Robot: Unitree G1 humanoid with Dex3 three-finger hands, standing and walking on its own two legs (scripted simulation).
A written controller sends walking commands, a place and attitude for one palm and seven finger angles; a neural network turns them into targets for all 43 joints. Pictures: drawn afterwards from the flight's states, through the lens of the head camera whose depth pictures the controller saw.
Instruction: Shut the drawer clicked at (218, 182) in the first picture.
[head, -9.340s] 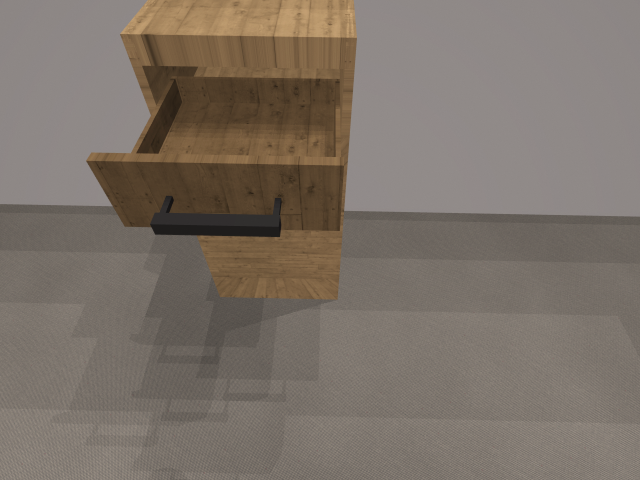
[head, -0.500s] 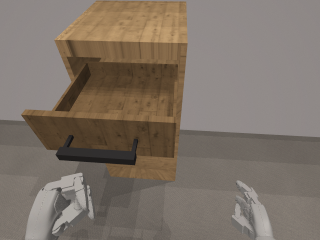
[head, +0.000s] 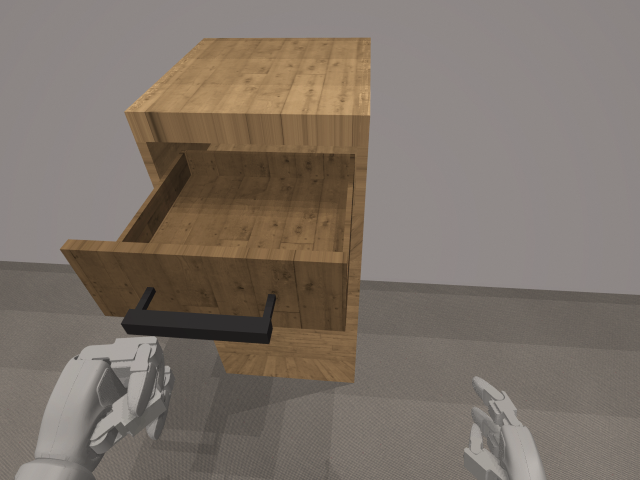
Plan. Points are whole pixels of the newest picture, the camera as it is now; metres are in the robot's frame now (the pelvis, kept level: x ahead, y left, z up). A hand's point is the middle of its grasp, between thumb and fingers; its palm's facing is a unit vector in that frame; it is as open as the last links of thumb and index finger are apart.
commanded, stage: raise the hand and make a fist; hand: left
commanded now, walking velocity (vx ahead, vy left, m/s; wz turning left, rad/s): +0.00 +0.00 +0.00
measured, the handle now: (203, 312) +0.32 +0.20 +0.05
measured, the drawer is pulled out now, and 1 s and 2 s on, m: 0.29 0.29 0.29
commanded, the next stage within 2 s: bring the fist close to the handle in 0.20 s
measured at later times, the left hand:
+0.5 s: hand (170, 403) +0.16 +0.16 +0.12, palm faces +0.06 -0.99 -0.08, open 3.3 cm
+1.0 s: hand (208, 383) +0.20 +0.15 +0.08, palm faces +0.01 -1.00 -0.04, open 3.3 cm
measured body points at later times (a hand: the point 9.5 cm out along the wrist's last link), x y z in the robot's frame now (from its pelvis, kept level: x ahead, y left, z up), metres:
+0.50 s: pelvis -0.01 -0.01 +0.00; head -0.03 -0.04 +0.45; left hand +0.15 +0.22 +0.13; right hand +0.20 -0.22 -0.05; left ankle -0.01 +0.12 -0.72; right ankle -0.01 -0.10 -0.72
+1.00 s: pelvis +0.00 +0.00 -0.01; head +0.01 -0.02 +0.44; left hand +0.20 +0.21 +0.08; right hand +0.17 -0.23 -0.08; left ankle -0.01 +0.12 -0.72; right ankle -0.01 -0.10 -0.72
